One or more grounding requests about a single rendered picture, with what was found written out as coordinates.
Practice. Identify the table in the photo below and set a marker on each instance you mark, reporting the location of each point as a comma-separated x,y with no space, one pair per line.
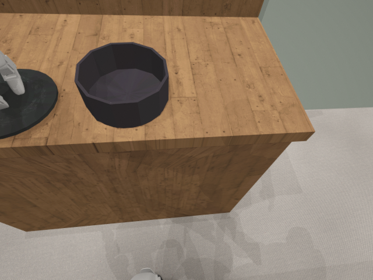
231,112

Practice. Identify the robot left shin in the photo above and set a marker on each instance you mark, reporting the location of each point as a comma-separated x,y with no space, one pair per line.
146,270

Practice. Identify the pot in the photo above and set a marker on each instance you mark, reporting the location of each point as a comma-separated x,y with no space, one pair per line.
123,85

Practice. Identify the left robot hand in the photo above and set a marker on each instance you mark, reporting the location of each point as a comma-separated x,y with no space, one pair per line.
10,74

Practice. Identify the lid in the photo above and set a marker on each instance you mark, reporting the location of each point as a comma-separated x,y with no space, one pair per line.
28,109

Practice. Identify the knob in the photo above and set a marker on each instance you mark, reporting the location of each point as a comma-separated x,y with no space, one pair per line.
5,91

